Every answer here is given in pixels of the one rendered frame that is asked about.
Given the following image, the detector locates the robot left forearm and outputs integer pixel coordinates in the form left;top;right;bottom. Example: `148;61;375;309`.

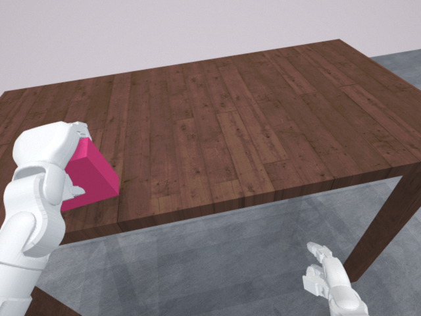
0;161;66;316

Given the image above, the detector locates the table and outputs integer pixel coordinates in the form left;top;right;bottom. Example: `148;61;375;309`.
0;39;421;316

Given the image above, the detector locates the sponge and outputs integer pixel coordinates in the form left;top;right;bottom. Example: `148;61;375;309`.
61;137;119;211

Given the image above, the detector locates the right robot hand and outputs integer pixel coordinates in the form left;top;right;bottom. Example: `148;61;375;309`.
303;242;351;299

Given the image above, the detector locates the left robot hand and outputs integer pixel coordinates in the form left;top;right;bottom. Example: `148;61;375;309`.
12;121;92;201

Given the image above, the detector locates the robot right forearm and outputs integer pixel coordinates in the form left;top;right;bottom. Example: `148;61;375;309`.
328;285;369;316

